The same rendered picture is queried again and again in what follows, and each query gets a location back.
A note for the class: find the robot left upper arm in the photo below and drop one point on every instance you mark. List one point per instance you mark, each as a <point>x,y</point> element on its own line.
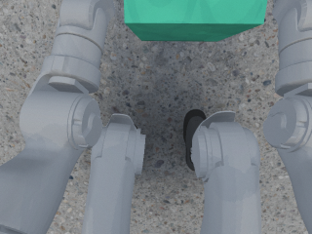
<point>56,126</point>

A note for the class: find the robot right forearm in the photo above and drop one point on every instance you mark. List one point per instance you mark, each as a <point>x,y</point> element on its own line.
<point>294,18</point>

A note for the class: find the carton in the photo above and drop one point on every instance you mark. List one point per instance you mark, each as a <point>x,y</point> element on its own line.
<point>192,20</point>

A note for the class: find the robot left forearm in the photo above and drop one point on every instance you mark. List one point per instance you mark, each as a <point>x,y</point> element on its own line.
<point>73,65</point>

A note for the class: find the right robot thigh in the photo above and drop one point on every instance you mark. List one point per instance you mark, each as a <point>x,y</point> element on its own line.
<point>221,157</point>

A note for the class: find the left robot thigh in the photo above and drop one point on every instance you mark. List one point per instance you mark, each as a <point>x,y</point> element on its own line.
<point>111,182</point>

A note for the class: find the robot thigh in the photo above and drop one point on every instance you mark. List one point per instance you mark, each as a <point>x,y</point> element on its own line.
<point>111,182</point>
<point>221,157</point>

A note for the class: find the robot right upper arm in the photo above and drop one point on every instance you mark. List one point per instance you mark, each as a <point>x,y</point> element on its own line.
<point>288,128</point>

